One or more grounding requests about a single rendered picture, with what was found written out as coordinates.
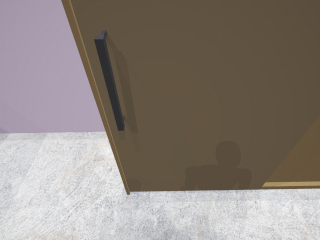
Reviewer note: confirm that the wardrobe door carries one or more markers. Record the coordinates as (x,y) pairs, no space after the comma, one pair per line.
(215,93)
(302,164)

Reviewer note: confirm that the handle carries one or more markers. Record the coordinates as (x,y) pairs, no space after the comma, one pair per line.
(103,54)

